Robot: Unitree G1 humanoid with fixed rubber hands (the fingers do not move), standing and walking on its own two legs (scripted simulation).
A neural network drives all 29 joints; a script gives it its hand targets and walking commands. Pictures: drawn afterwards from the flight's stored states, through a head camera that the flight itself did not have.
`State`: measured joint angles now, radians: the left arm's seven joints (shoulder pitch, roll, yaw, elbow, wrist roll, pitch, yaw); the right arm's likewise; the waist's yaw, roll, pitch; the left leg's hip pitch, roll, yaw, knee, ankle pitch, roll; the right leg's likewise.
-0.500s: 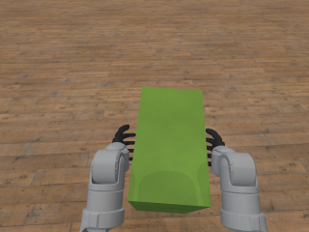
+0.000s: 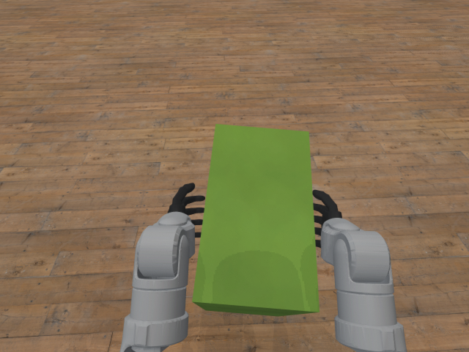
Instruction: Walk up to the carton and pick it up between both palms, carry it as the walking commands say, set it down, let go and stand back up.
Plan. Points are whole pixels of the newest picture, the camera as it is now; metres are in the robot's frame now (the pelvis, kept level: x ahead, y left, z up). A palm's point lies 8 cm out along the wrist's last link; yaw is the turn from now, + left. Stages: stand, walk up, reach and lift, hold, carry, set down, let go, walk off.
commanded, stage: carry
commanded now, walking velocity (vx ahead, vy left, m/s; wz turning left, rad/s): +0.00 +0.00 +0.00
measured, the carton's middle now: (250, 232) +0.33 +0.00 +0.02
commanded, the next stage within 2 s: hold in 0.50 s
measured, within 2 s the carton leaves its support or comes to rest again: neither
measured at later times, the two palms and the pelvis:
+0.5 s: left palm (174, 227) +0.28 +0.12 +0.10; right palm (329, 232) +0.28 -0.13 +0.09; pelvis +0.00 +0.00 +0.00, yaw +0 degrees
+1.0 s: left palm (207, 218) +0.32 +0.07 +0.07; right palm (344, 216) +0.33 -0.17 +0.06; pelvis +0.02 -0.05 +0.00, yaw +8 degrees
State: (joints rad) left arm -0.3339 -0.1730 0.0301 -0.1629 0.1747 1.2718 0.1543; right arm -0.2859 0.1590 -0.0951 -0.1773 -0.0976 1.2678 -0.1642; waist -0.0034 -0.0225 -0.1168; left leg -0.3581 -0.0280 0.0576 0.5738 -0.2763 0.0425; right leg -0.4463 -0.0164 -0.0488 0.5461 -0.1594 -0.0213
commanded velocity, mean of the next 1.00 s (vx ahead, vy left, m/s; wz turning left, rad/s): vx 0.00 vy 0.00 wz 0.00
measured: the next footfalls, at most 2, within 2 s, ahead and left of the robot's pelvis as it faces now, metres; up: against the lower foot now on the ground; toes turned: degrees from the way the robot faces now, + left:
none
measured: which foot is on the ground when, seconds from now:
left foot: down 0.00-1.00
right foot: down 0.00-1.00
